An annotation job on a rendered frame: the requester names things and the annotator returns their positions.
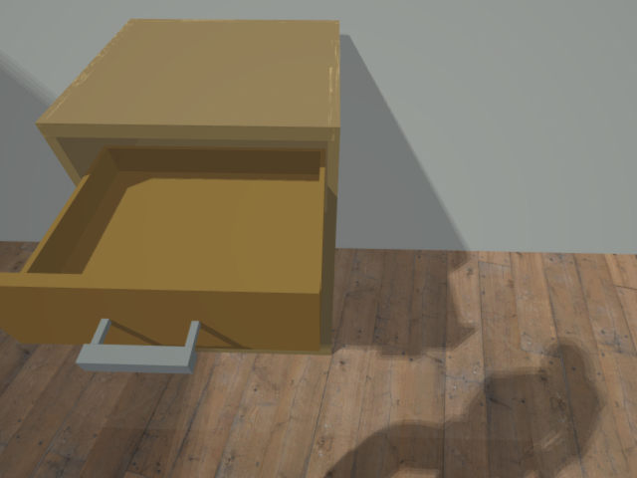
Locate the handle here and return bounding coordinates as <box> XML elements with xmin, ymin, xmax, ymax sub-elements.
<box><xmin>76</xmin><ymin>319</ymin><xmax>201</xmax><ymax>374</ymax></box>

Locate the drawer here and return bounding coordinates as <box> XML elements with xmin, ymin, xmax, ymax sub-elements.
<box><xmin>0</xmin><ymin>145</ymin><xmax>325</xmax><ymax>352</ymax></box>

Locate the cabinet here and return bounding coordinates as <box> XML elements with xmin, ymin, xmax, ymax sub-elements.
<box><xmin>35</xmin><ymin>19</ymin><xmax>340</xmax><ymax>356</ymax></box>

